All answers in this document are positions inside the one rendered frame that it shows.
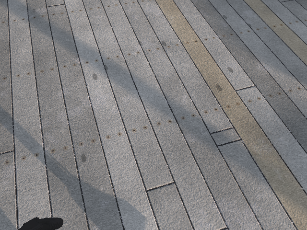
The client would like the robot left hand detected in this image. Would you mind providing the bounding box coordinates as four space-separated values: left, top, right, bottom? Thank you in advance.
17 217 63 230

